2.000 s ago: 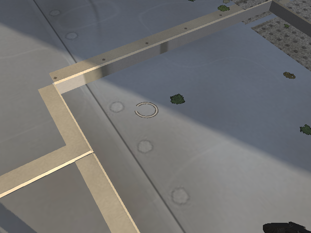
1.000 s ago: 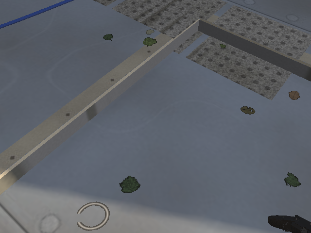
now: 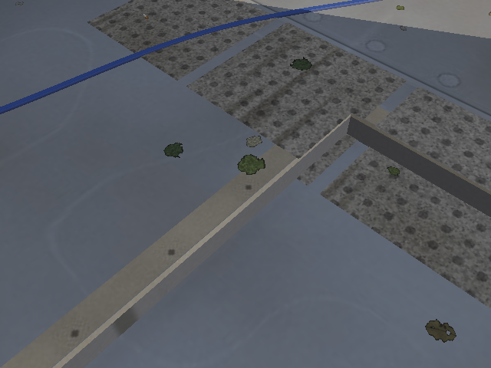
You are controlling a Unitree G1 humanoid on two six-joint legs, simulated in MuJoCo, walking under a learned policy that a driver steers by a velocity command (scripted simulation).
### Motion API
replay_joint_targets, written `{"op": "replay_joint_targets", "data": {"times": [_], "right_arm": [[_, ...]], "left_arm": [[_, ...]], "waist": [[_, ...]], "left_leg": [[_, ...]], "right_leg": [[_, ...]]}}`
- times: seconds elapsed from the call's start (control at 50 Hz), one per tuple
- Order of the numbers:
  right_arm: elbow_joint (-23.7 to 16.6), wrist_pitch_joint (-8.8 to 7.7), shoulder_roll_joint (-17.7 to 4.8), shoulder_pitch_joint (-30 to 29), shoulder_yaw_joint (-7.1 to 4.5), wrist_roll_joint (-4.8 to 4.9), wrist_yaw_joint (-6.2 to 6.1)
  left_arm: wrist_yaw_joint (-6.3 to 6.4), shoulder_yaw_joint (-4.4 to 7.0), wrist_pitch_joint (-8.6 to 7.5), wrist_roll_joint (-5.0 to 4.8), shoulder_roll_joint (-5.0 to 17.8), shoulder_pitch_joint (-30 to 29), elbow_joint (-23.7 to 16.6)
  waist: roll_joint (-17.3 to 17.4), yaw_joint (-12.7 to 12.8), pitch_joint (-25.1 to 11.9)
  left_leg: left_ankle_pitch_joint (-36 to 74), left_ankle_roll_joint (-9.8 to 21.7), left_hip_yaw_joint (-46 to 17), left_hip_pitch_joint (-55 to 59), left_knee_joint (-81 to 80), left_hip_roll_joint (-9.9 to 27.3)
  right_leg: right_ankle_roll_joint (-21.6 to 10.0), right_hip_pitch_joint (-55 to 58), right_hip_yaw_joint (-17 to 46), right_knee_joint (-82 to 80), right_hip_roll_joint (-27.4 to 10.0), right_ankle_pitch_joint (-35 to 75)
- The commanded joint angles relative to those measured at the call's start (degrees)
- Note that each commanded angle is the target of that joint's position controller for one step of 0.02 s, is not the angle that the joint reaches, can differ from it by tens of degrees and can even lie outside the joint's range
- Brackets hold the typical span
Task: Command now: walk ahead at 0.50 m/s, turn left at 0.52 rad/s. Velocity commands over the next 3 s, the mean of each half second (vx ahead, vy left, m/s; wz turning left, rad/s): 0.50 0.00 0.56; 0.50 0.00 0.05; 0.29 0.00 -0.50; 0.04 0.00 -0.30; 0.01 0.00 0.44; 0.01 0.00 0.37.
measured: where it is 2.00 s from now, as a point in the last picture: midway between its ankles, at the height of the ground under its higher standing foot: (219, 252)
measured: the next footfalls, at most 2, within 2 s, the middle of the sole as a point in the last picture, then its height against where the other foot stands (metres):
left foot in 0.08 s outside the picture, level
right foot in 0.58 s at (281, 356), level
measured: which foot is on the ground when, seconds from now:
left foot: up 0.00-0.06, down 0.08-0.58, up 0.60-1.00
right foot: down 0.00-0.08, up 0.10-0.56, down 0.58-1.00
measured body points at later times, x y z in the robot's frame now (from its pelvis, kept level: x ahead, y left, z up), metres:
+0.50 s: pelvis +0.28 +0.04 +0.01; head +0.31 +0.06 +0.45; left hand +0.40 +0.33 -0.09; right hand +0.37 -0.23 -0.12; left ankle +0.19 +0.12 -0.73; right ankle +0.46 -0.05 -0.70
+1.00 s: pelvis +0.53 +0.09 +0.01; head +0.56 +0.10 +0.46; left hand +0.40 +0.32 -0.13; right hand +0.80 -0.05 -0.09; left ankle +0.57 +0.22 -0.71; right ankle +0.47 -0.03 -0.73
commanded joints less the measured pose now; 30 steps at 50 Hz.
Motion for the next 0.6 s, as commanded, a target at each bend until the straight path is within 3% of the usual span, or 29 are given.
{"op": "replay_joint_targets", "data": {"times": [0.02, 0.04, 0.06, 0.08, 0.1, 0.12, 0.14, 0.16, 0.18, 0.2, 0.22, 0.26, 0.28, 0.38, 0.46, 0.52, 0.54, 0.56, 0.58, 0.6], "right_arm": [[-5.74, -0.55, -4.09, -4.6, -0.98, -0.04, 0.96], [-5.71, -0.41, -5.16, -2.68, -1.57, -0.01, 1.01], [-4.53, -0.29, -6.87, 2.79, -2.57, 0.17, 0.9], [-2.02, -0.14, -9.92, 11.98, -4.36, 0.26, 0.34], [-0.28, 0.45, -15.52, 20.08, -6.3, 0.34, -0.99], [-1.34, -0.28, -20.36, 17.03, -6.45, 0.41, -0.96], [-2.54, -0.89, -15.43, 19.07, -5.1, 0.09, -0.74], [-2.1, -1.54, -12.71, 17.08, -4.34, -0.14, -0.79], [-2.66, -1.87, -11.17, 13.53, -3.84, 0.18, -0.91], [-0.19, -0.7, -10.59, 11.96, -3.6, -3.35, -2.0], [-0.88, -0.38, -8.98, 10.88, -3.02, -2.97, -2.27], [-1.02, -0.83, -8.83, 10.9, -2.73, -2.04, -1.83], [-0.79, -0.97, -9.44, 11.23, -2.89, -1.89, -1.72], [0.73, -0.85, -10.21, 15.68, -3.37, -1.71, -1.58], [1.42, -0.84, -10.79, 18.46, -3.69, -2.08, -1.86], [1.11, -1.02, -11.25, 16.67, -3.73, -2.4, -2.31], [1.22, -1.09, -11.12, 15.8, -3.58, -2.34, -2.39], [1.62, -1.4, -9.8, 16.1, -3.03, -2.21, -2.32], [0.8, -1.99, -6.23, 16.15, -1.79, -1.85, -2.12], [-0.72, -2.1, -3.1, 21.89, -1.16, -0.48, -2.23]], "left_arm": [[0.5, 2.61, 0.19, -0.83, 10.97, -2.4, -2.9], [0.69, 2.85, 0.66, -0.98, 11.93, -2.7, -2.98], [0.87, 2.99, 1.27, -1.1, 12.72, -3.28, -3.13], [1.1, 2.7, 1.6, -1.18, 12.39, -3.66, -3.43], [1.27, 1.54, 1.22, 0.43, 9.56, -2.23, -4.65], [0.39, -0.98, -0.54, 1.58, 1.76, 2.64, -7.78], [-0.4, -0.25, -2.66, -0.83, 7.17, -4.6, -8.46], [-0.7, 0.13, -3.6, -2.4, 8.7, -9.07, -9.98], [-0.26, -0.16, -4.03, -1.38, 7.99, -9.6, -9.67], [-0.76, -1.23, -1.44, 4.4, 5.45, -7.16, -7.89], [-1.04, -1.28, 0.34, 5.4, 4.99, -4.49, -7.72], [-1.47, -1.51, 2.64, 4.38, 5.01, -2.72, -7.54], [-1.64, -1.67, 3.11, 3.78, 4.93, -3.5, -7.88], [-1.83, -2.46, 3.0, 3.06, 4.56, -15.12, -11.19], [-1.99, -2.56, 1.99, 2.16, 5.14, -19.63, -12.93], [-1.8, -2.03, 1.13, 2.18, 6.48, -15.16, -12.16], [-1.52, -1.77, 0.71, 2.31, 6.61, -11.44, -11.06], [-1.0, -1.25, -0.01, 2.91, 7.51, -6.01, -9.26], [-0.19, -0.42, -0.78, 3.92, 11.13, 1.48, -8.63], [0.0, 1.29, -0.15, 4.06, 18.27, 4.3, -7.75]], "waist": [[-6.29, -2.32, 2.89], [-7.34, -3.77, 0.91], [-7.59, -6.98, -2.11], [-6.29, -11.78, -6.69], [1.88, -14.11, -11.83], [14.06, -6.44, -17.96], [6.21, -11.46, -21.06], [4.2, -11.43, -13.29], [-0.53, -8.89, -9.05], [-4.24, -5.06, -3.54], [-2.59, -3.36, -3.86], [-0.57, -2.14, -5.05], [0.1, -2.14, -4.53], [1.73, -6.65, 0.7], [1.82, -8.79, 0.56], [2.6, -6.31, -0.16], [1.75, -4.25, -0.56], [-0.61, -1.76, -2.86], [-7.43, 1.64, -8.74], [-21.98, -0.78, -12.4]], "left_leg": [[-4.68, 2.66, 3.21, 2.36, -2.54, -1.83], [-7.96, 3.85, 5.11, 6.18, -2.32, -3.9], [-9.95, 5.26, 6.88, 13.28, -3.05, -6.48], [-7.53, 7.32, 7.08, 26.73, -6.23, -9.21], [-6.17, 10.93, -6.94, 44.06, -7.2, -1.29], [-19.3, 22.07, -41.48, 59.19, -15.95, 11.92], [-23.74, 21.14, -46.85, 60.89, -22.62, 13.34], [-19.35, 18.64, -38.88, 55.61, -23.2, 11.99], [-12.91, 16.83, -32.12, 47.27, -22.6, 9.47], [1.0, 13.06, -23.53, 37.04, -21.76, 6.91], [8.88, 12.49, -19.54, 31.41, -21.99, 4.79], [15.05, 13.58, -16.19, 26.27, -22.5, 2.7], [11.98, 13.7, -15.54, 24.49, -23.86, 2.0], [-4.37, 12.42, -17.75, 25.67, -27.53, 0.58], [-0.78, 11.08, -20.06, 30.35, -23.83, 1.42], [1.92, 8.35, -22.2, 29.94, -19.81, 2.58], [3.89, 7.35, -21.99, 28.82, -16.64, 1.88], [7.3, 6.03, -19.88, 27.72, -9.15, -1.15], [2.9, 4.1, -14.61, 24.05, 5.69, -5.14], [-24.11, 1.81, -6.46, 8.46, 19.69, -14.83]], "right_leg": [[-7.53, 0.02, 2.77, 0.92, -16.62, 38.42], [-6.88, 1.14, 2.02, 5.38, -16.47, 48.31], [-6.0, 0.8, 0.88, 13.49, -15.58, 55.89], [-4.2, -4.03, -0.58, 25.85, -13.26, 55.44], [-1.17, -19.21, -0.82, 44.96, -10.37, 33.73], [1.78, -42.24, 8.44, 62.95, 2.0, -15.25], [0.43, -48.14, 18.83, 66.86, 0.86, -14.49], [-0.87, -52.01, 18.34, 65.0, -1.41, -8.89], [-1.45, -49.55, 18.29, 60.33, -3.99, -4.15], [-1.23, -42.32, 16.2, 54.39, -6.76, 0.3], [-0.27, -36.49, 15.59, 52.67, -6.68, 0.27], [1.14, -32.29, 14.3, 50.9, -5.99, -0.59], [1.63, -32.21, 13.79, 48.43, -6.04, 0.86], [2.67, -36.38, 14.05, 32.25, -5.4, 13.03], [2.32, -34.31, 14.41, 23.45, -2.89, 14.76], [0.42, -25.4, 14.22, 18.79, -1.53, 11.05], [-0.45, -20.0, 13.21, 15.87, -0.57, 10.63], [-1.76, -12.35, 13.34, 12.45, -0.36, 9.56], [-4.7, -2.94, 24.16, 8.37, -10.53, 1.47], [-11.27, 7.75, 49.71, 0.05, -22.51, -6.88]]}}
Over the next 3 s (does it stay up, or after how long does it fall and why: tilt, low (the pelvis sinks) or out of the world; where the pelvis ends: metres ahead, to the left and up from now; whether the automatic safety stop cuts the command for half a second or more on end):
stays up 0.78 0.13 0.01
